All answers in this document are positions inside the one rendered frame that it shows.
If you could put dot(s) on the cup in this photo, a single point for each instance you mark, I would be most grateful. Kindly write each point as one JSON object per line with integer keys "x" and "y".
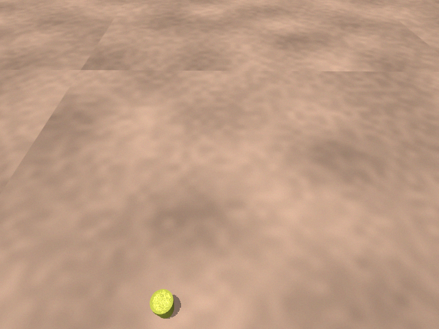
{"x": 162, "y": 303}

